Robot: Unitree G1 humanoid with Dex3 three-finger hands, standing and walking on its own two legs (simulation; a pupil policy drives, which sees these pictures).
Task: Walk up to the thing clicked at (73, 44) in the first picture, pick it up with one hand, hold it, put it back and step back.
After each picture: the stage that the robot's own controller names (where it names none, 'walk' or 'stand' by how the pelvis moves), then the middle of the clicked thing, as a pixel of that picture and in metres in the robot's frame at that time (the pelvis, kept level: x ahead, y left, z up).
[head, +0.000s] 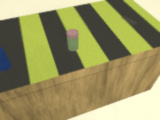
stand; (72, 40) +0.74 +0.09 -0.11
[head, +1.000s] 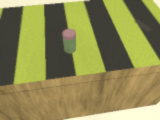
rise first; (69, 41) +0.65 +0.12 -0.09
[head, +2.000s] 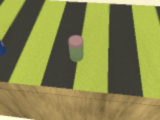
rise first; (76, 49) +0.56 +0.08 -0.07
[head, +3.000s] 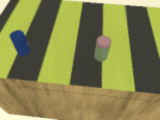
stand; (102, 49) +0.58 -0.08 -0.09
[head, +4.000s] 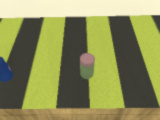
stand; (87, 66) +0.50 +0.01 -0.10
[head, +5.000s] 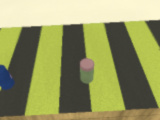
stand; (87, 71) +0.51 +0.01 -0.11
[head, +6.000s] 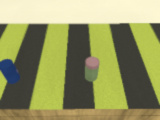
stand; (91, 69) +0.52 -0.02 -0.12
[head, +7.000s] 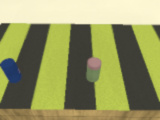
stand; (93, 70) +0.52 -0.03 -0.12
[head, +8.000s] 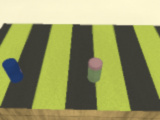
rise first; (94, 70) +0.52 -0.03 -0.12
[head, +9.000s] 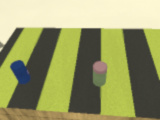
rise first; (99, 74) +0.51 -0.02 -0.11
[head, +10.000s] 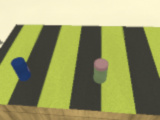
go down; (100, 71) +0.52 -0.03 -0.11
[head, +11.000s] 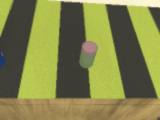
go down; (88, 55) +0.52 -0.04 -0.08
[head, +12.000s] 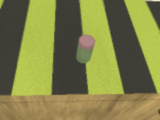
go down; (85, 49) +0.53 -0.04 -0.05
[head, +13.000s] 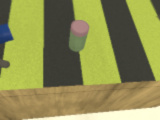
close in; (78, 36) +0.54 -0.02 -0.02
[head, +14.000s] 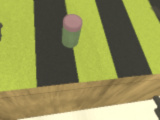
close; (71, 31) +0.54 -0.01 -0.01
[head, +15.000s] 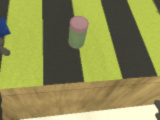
lift; (77, 33) +0.54 -0.02 -0.01
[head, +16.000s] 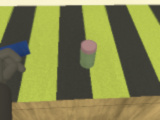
lift; (88, 54) +0.52 -0.03 -0.04
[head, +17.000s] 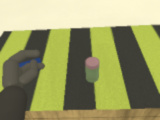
close; (92, 69) +0.53 -0.02 -0.08
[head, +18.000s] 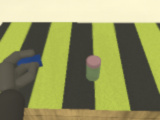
stand; (93, 68) +0.52 -0.02 -0.09
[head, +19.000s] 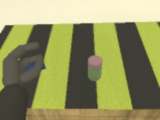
stand; (94, 68) +0.52 -0.03 -0.09
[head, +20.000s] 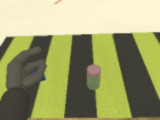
crouch; (93, 77) +0.51 -0.02 -0.10
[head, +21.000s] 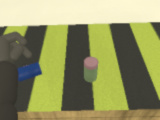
crouch; (90, 69) +0.52 -0.02 -0.10
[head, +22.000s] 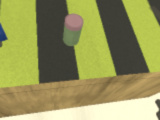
lower; (72, 30) +0.55 -0.02 -0.03
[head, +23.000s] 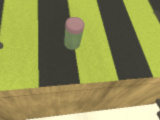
lower; (73, 34) +0.54 -0.02 -0.01
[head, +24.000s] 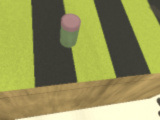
lower; (69, 31) +0.54 -0.01 -0.01
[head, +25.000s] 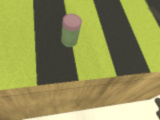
lower; (70, 31) +0.55 -0.02 -0.01
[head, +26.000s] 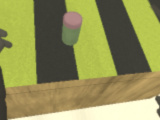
loosen; (71, 29) +0.55 -0.02 -0.01
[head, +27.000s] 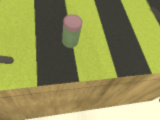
withdraw; (71, 32) +0.54 -0.01 -0.01
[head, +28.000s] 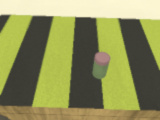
sink last; (100, 65) +0.51 -0.04 -0.06
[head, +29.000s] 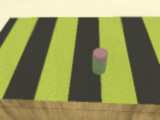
stand; (99, 61) +0.54 -0.02 -0.06
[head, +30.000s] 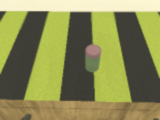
stand; (92, 58) +0.53 -0.01 -0.05
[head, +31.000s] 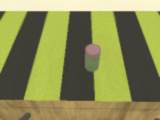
stand; (92, 58) +0.53 -0.01 -0.05
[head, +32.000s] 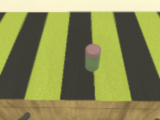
stand; (92, 58) +0.53 -0.01 -0.05
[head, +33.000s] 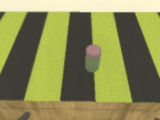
stand; (93, 58) +0.53 -0.01 -0.05
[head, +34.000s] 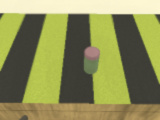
stand; (91, 60) +0.52 -0.01 -0.05
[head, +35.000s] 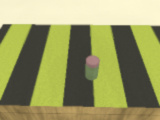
stand; (92, 68) +0.54 -0.02 -0.11
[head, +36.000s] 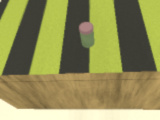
walk; (87, 35) +0.63 +0.04 -0.10
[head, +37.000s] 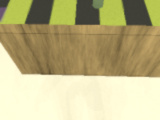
walk; out of the picture +0.94 -0.04 -0.09
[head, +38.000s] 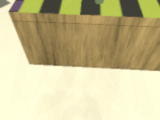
stand; out of the picture +1.17 -0.06 -0.09
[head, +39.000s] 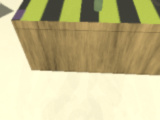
stand; (98, 2) +1.17 -0.07 -0.12
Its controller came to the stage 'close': yes
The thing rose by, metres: 0.00
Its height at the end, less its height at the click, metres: +0.00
